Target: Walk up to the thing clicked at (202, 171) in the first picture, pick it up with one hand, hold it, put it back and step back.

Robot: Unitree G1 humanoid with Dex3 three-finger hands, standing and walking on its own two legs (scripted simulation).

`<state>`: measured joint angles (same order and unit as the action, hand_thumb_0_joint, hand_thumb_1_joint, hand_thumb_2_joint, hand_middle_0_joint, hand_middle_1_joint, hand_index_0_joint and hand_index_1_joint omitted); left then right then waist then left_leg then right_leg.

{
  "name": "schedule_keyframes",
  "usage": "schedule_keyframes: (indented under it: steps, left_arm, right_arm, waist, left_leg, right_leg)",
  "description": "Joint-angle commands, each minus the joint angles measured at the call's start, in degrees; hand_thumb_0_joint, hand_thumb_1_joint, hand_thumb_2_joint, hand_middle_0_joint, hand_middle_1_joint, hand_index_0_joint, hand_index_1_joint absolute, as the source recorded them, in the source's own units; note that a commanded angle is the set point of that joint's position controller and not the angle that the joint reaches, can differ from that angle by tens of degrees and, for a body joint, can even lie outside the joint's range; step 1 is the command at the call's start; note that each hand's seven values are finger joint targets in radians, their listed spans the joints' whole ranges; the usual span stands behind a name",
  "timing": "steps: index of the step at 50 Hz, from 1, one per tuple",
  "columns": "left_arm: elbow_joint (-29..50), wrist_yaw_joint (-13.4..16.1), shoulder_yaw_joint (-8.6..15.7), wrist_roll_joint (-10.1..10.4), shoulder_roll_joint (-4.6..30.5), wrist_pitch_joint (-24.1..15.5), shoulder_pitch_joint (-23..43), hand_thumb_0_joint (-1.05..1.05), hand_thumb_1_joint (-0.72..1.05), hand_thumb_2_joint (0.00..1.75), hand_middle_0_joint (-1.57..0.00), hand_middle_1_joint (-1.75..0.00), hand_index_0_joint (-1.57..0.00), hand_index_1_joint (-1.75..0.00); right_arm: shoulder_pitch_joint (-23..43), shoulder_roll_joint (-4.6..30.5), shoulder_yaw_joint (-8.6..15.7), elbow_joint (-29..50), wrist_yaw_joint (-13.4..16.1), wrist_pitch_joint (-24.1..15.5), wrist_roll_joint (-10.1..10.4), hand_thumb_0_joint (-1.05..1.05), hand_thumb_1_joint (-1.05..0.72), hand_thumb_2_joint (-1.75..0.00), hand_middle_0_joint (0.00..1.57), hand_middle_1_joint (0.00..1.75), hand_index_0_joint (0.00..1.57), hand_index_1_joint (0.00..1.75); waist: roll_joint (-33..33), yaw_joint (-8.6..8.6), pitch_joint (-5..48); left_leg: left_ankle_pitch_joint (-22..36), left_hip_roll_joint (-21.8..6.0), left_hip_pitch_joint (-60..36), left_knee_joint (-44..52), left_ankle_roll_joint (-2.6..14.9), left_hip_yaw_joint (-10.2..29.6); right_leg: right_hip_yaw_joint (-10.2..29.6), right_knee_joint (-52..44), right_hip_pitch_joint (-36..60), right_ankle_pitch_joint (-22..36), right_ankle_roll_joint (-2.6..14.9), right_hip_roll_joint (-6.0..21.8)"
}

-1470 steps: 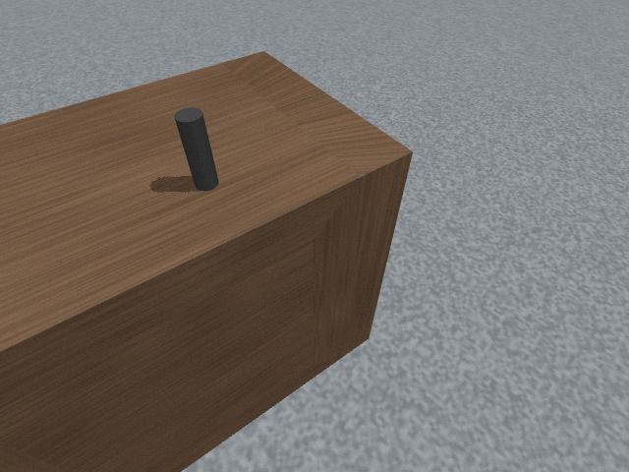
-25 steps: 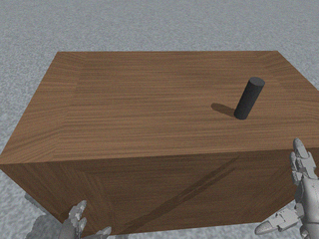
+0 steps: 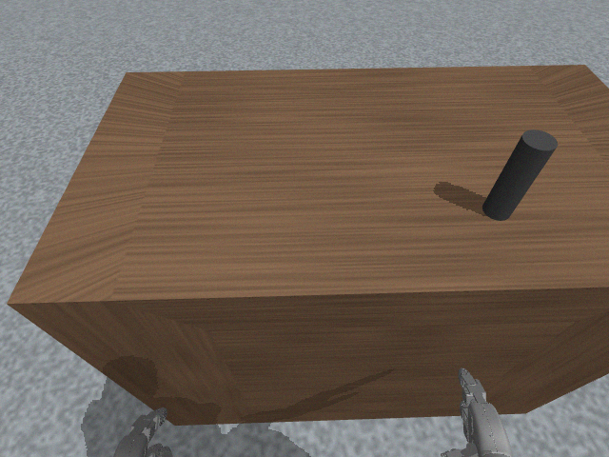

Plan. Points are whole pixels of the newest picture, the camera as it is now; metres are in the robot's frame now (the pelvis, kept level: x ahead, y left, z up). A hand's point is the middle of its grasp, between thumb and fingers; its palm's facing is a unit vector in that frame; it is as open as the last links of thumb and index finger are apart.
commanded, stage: home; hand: right
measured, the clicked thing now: (515, 178) +0.46 -0.30 +0.10
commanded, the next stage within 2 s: none
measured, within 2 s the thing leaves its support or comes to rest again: neither
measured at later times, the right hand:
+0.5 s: hand out of the picture +0.14 -0.23 -0.13, palm faces -0.06 +0.94 -0.35, open 17.4 cm
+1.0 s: hand out of the picture +0.03 -0.27 -0.15, palm faces -0.11 +0.93 -0.36, open 17.4 cm
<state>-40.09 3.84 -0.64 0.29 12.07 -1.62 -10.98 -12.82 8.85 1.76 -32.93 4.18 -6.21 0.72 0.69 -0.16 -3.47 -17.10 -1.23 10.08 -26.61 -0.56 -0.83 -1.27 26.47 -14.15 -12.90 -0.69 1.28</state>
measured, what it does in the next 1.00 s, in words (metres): stands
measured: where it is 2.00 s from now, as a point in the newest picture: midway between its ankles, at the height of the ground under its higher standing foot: outside the picture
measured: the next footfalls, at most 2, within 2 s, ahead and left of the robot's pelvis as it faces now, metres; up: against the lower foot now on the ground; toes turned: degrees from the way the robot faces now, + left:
none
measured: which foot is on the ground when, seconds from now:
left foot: down 0.00-1.00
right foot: down 0.00-1.00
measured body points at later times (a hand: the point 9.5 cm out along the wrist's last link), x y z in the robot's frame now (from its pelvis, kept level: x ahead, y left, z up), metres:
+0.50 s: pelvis +0.01 +0.00 +0.00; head +0.01 +0.01 +0.45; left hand +0.13 +0.28 -0.11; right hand +0.14 -0.28 -0.11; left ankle -0.03 +0.12 -0.74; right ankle +0.01 -0.13 -0.74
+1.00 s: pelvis -0.02 -0.02 +0.01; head -0.03 -0.01 +0.46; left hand +0.01 +0.29 -0.13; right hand +0.04 -0.32 -0.12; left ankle -0.03 +0.12 -0.74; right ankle +0.01 -0.13 -0.74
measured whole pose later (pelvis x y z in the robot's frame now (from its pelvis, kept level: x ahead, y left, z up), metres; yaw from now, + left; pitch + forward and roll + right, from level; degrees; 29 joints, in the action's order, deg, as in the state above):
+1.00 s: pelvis -0.02 -0.02 +0.01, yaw +2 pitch -3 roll +0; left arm -63.8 -1.1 -0.5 -1.0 21.2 0.3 -10.6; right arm -12.2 20.9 -1.9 -61.2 -0.7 -0.3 -1.2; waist -0.8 1.0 -2.0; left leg -12.6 -2.1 5.4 -21.2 -1.7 1.2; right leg -3.4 20.0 -8.2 -8.6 0.6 0.4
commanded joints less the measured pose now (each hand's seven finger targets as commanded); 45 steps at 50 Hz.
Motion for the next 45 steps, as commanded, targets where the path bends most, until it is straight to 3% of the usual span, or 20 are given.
schedule_keyframes:
  steps: [1,6,12,15,16,17,18,19,20,22,25,28,35,40,45]
  left_arm:
    - [9.06,0.31,3.04,-0.06,7.13,-1.53,2.7,0.0,0.9,0.9,-0.2,-0.3,-0.2,-0.3]
    - [9.35,0.13,3.2,0.31,7.01,-0.09,2.5,0.0,0.9,0.9,-0.2,-0.3,-0.2,-0.3]
    - [10.1,-0.21,3.24,0.8,7.42,1.58,2.88,0.0,0.9,0.9,-0.2,-0.3,-0.2,-0.3]
    - [10.12,-0.1,3.29,0.78,7.44,2.15,2.58,0.0,0.9,0.9,-0.2,-0.3,-0.2,-0.3]
    - [4.51,-1.31,5.95,-3.4,15.86,1.1,0.14,0.0,0.9,0.9,-0.2,-0.3,-0.2,-0.3]
    - [3.72,-1.89,5.86,-3.38,15.44,0.85,-1.46,0.0,0.9,0.9,-0.2,-0.3,-0.2,-0.3]
    - [2.68,-2.34,5.61,-3.02,15.09,0.42,-1.91,0.0,0.9,0.9,-0.2,-0.3,-0.2,-0.3]
    - [1.94,-2.72,5.35,-2.79,15.39,0.27,-0.72,0.0,0.9,0.9,-0.2,-0.3,-0.2,-0.3]
    - [1.12,-3.06,5.04,-2.36,15.54,0.31,0.06,0.0,0.9,0.9,-0.2,-0.3,-0.2,-0.3]
    - [-1.42,-3.48,4.63,-2.17,15.85,0.2,0.89,0.0,0.9,0.9,-0.2,-0.3,-0.2,-0.3]
    - [-4.74,-3.82,4.19,-2.05,16.8,0.44,2.67,0.0,0.9,0.9,-0.2,-0.3,-0.2,-0.3]
    - [-7.73,-3.95,3.85,-2.1,17.73,0.47,3.77,0.0,0.9,0.9,-0.2,-0.3,-0.2,-0.3]
    - [-13.9,-4.01,3.16,-1.63,20.23,0.74,4.82,0.0,0.9,0.9,-0.2,-0.3,-0.2,-0.3]
    - [-17.01,-4.26,3.03,-1.66,21.54,0.93,4.95,0.0,0.9,0.9,-0.2,-0.3,-0.2,-0.3]
    - [-18.85,-4.37,2.95,-1.65,22.24,0.66,4.18,0.0,0.9,0.9,-0.2,-0.3,-0.2,-0.3]
  right_arm:
    - [5.39,8.32,3.17,8.59,1.99,-3.04,-0.03,0.0,0.56,-0.05,0.05,0.05,0.05,0.05]
    - [2.92,6.14,0.85,6.88,1.92,-1.34,0.17,0.0,0.54,-0.06,0.05,0.05,0.05,0.05]
    - [4.23,6.71,1.02,6.35,1.69,-0.85,0.3,0.0,0.55,-0.05,0.05,0.05,0.05,0.05]
    - [5.73,7.47,1.7,7.61,1.6,-0.61,0.4,0.0,0.56,-0.05,0.05,0.05,0.05,0.05]
    - [-1.31,22.5,3.88,-2.77,0.07,0.42,-4.1,0.0,0.58,-0.03,0.05,0.05,0.05,0.05]
    - [-0.84,22.61,4.32,-3.61,-0.68,1.07,-4.02,0.0,0.56,-0.05,0.05,0.05,0.05,0.05]
    - [0.14,21.23,3.84,-4.03,-1.42,1.15,-3.5,0.0,0.56,-0.05,0.05,0.05,0.05,0.05]
    - [0.42,19.93,3.03,-5.27,-1.78,1.27,-2.88,0.0,0.57,-0.04,0.05,0.05,0.05,0.05]
    - [1.18,19.16,2.19,-6.31,-2.12,1.34,-2.62,0.0,0.57,-0.04,0.05,0.05,0.05,0.05]
    - [3.31,19.79,1.47,-8.88,-2.64,1.62,-2.33,0.0,0.57,-0.04,0.05,0.05,0.05,0.05]
    - [3.88,21.0,0.7,-12.71,-2.97,2.29,-2.48,0.0,0.56,-0.05,0.05,0.05,0.05,0.05]
    - [4.31,22.37,0.34,-15.78,-3.12,2.71,-2.19,0.0,0.55,-0.05,0.05,0.05,0.05,0.05]
    - [4.93,24.53,-0.56,-21.41,-3.17,3.83,-2.0,0.0,0.54,-0.06,0.05,0.05,0.05,0.05]
    - [4.29,25.72,-0.93,-23.73,-3.4,4.47,-2.08,0.0,0.56,-0.05,0.05,0.05,0.05,0.05]
    - [3.06,25.72,-0.97,-24.72,-3.78,4.55,-2.03,0.0,0.55,-0.06,0.05,0.05,0.05,0.05]
  waist:
    - [-2.15,-1.04,13.83]
    - [0.41,-1.11,10.37]
    - [0.87,-0.78,7.42]
    - [1.49,-0.56,9.5]
    - [-3.27,0.42,11.85]
    - [-3.44,0.93,13.46]
    - [-2.42,0.99,14.59]
    - [-1.43,0.44,14.08]
    - [-0.38,0.75,11.36]
    - [0.02,1.03,10.6]
    - [-0.87,1.09,5.88]
    - [-0.35,0.77,6.27]
    - [-0.25,0.6,3.1]
    - [-0.21,0.64,-1.48]
    - [-1.55,0.46,-0.63]
  left_leg:
    - [19.13,1.58,-1.77,2.84,0.9,-1.64]
    - [21.31,1.45,-1.68,3.5,0.23,-1.56]
    - [16.24,1.69,-0.18,4.45,0.58,-1.29]
    - [20.02,1.49,-1.4,3.82,0.2,-1.1]
    - [31.9,-5.69,-1.6,0.61,1.43,4.07]
    - [29.69,-5.63,-3.29,0.46,2.09,3.74]
    - [32.32,-5.23,-3.55,-0.93,2.31,3.58]
    - [32.01,-5.13,-3.13,0.21,1.92,3.38]
    - [29.58,-5.24,-1.49,1.74,1.77,3.9]
    - [28.43,-5.0,-1.73,1.89,1.84,3.84]
    - [20.32,-4.86,0.31,4.96,1.86,4.91]
    - [20.19,-4.87,-0.67,5.73,1.92,5.02]
    - [12.22,-4.77,-0.9,8.77,1.75,5.62]
    - [0.35,-4.49,2.8,11.57,2.31,6.26]
    - [-0.73,-4.05,1.54,10.4,2.57,6.1]
  right_leg:
    - [-1.58,-1.77,8.34,16.24,1.21,-1.02]
    - [-2.36,-2.06,7.12,17.19,1.71,-1.28]
    - [-2.73,-3.54,6.15,12.6,1.59,-0.99]
    - [-2.76,-2.7,7.42,15.76,1.77,-0.99]
    - [2.14,2.69,9.49,23.29,2.66,4.34]
    - [2.34,1.71,9.26,21.41,2.5,4.43]
    - [2.68,2.08,10.59,26.33,2.26,5.01]
    - [2.75,2.36,10.28,25.83,2.42,5.2]
    - [2.75,1.71,9.48,22.13,2.28,5.03]
    - [2.78,0.79,9.75,22.76,2.13,5.33]
    - [3.11,-2.01,8.69,15.01,2.04,5.11]
    - [3.36,-3.39,10.47,15.64,2.26,5.29]
    - [4.4,-7.68,9.63,9.33,2.56,5.33]
    - [5.79,-11.33,7.05,-3.35,2.22,5.05]
    - [7.33,-13.7,5.03,-8.09,2.38,5.64]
